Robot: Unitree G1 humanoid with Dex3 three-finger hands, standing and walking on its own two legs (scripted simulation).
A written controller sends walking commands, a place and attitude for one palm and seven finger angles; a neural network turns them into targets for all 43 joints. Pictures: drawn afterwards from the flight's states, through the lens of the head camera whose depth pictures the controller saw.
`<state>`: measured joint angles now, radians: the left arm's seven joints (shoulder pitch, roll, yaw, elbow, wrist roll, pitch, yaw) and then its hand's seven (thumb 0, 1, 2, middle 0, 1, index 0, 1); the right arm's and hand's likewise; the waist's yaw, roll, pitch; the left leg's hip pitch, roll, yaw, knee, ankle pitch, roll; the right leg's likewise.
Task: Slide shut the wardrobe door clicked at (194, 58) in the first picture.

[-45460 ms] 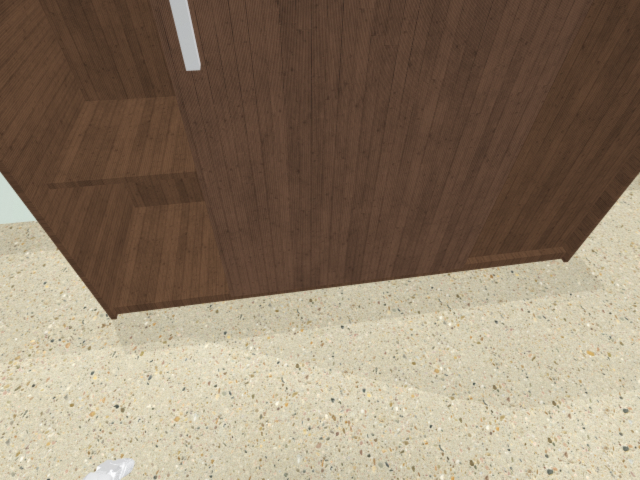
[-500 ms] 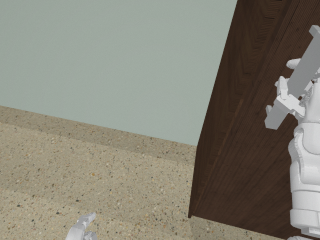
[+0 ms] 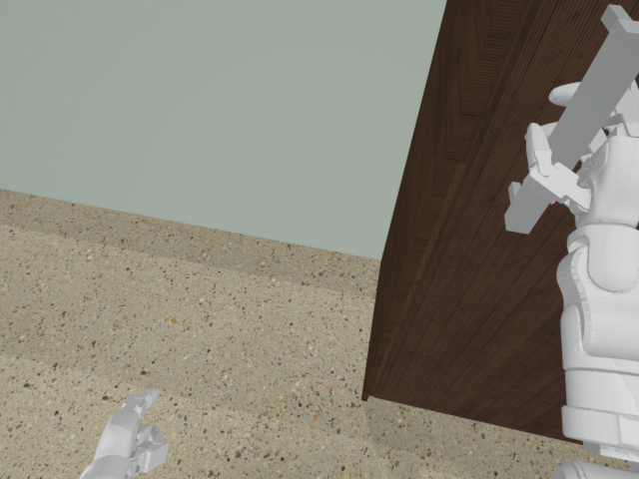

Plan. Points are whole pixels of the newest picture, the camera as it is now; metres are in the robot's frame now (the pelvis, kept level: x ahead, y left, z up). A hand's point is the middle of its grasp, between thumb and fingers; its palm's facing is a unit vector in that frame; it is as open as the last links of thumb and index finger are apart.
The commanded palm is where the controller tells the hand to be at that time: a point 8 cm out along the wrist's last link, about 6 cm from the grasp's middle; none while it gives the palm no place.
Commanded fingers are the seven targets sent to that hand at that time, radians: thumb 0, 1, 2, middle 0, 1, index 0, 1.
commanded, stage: stop walking and hold the door there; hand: right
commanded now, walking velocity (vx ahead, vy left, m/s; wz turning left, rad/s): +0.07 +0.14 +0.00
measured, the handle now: (559, 134) +0.43 -0.18 +0.25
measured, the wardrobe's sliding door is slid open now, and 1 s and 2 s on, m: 0.01 0.01 0.01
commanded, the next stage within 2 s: loosen the grip on the handle in 0.78 s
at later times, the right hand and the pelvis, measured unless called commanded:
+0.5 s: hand (541, 166) +0.39 -0.15 +0.24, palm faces +0.11 +0.99 -0.10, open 6.6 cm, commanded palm +0.36 -0.23 +0.22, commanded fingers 0.00 -0.90 -0.90 0.45 1.40 0.45 1.40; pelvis -0.02 -0.03 +0.00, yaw +4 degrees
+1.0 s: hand (554, 159) +0.39 -0.16 +0.25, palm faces +0.12 +0.99 -0.05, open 7.3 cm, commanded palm +0.35 -0.20 +0.23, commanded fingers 0.00 -0.05 -0.49 0.45 1.40 0.45 1.40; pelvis -0.04 -0.01 +0.00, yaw +2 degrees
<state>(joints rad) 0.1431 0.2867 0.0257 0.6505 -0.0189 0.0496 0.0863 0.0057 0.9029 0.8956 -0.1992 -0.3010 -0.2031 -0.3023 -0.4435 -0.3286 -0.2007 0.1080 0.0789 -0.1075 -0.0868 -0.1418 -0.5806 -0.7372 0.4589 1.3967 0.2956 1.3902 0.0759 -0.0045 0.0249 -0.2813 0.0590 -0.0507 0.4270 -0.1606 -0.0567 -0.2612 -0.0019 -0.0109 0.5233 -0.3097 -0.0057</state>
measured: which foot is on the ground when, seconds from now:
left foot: down 0.00-1.00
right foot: up 0.00-0.02, down 0.04-1.00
